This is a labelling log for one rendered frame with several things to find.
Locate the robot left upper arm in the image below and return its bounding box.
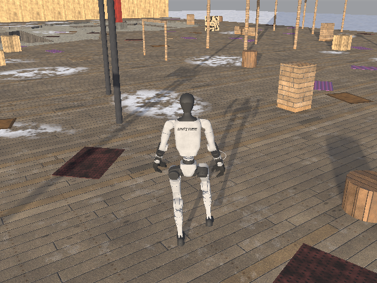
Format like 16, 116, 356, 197
159, 119, 175, 151

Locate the robot right forearm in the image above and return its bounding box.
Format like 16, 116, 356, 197
211, 142, 223, 166

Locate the robot right upper arm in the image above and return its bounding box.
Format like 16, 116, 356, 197
200, 119, 216, 152

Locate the robot left shin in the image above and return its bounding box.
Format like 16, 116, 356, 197
173, 199, 183, 238

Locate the robot left hand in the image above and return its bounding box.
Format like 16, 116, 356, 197
153, 161, 167, 173

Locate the robot left forearm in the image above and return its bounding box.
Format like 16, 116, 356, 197
154, 142, 165, 163

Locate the robot right hand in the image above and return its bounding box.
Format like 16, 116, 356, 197
211, 164, 225, 177

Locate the right robot thigh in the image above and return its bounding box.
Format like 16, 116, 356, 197
196, 163, 210, 192

